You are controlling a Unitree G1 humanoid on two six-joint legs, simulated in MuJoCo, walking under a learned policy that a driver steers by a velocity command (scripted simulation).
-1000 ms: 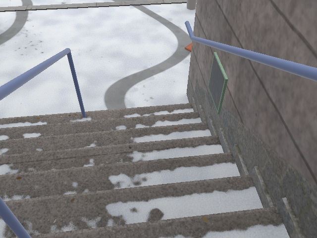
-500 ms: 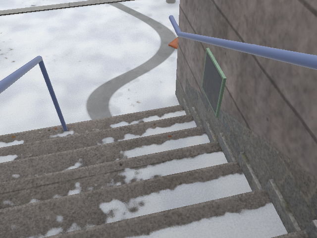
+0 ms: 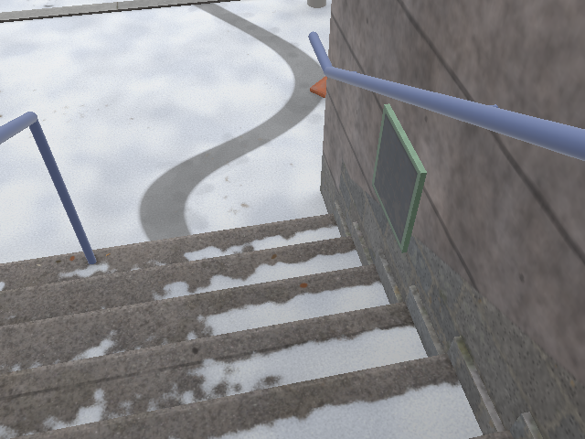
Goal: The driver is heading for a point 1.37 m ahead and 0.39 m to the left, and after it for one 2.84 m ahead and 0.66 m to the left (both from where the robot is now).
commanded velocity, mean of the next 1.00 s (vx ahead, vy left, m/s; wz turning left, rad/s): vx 0.50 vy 0.00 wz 0.01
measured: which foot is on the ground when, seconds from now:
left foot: up 0.00-0.30, down 0.32-0.92, up 0.94-1.00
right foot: down 0.00-0.34, up 0.36-0.90, down 0.92-1.00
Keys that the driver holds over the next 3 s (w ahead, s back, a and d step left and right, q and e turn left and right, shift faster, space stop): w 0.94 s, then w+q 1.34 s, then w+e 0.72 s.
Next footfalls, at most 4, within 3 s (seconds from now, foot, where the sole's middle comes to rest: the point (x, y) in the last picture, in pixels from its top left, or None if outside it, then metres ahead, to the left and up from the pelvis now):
0.32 left None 0.33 0.16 -0.94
0.92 right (321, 432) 0.67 -0.07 -1.11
1.50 left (230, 369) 0.96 0.22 -1.28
1.94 right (270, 312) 1.30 0.08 -1.45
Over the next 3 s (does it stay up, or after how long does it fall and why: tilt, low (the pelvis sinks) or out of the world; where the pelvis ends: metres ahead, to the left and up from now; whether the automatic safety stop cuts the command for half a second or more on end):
stays up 1.57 0.42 -0.89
